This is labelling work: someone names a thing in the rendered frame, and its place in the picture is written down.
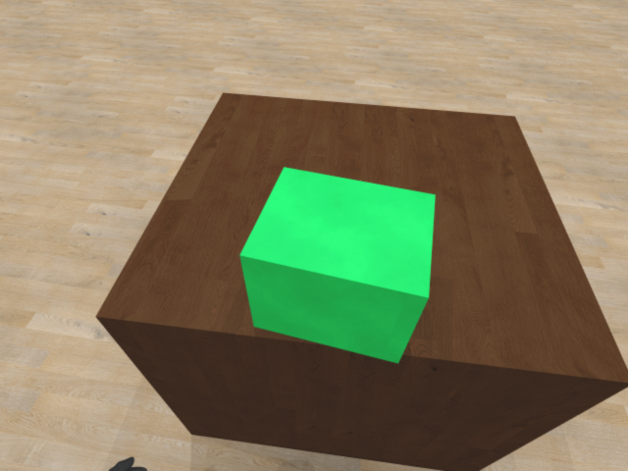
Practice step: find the carton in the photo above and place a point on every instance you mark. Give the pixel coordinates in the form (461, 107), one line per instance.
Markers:
(340, 262)

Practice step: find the pedestal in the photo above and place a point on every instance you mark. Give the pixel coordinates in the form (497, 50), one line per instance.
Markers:
(511, 343)

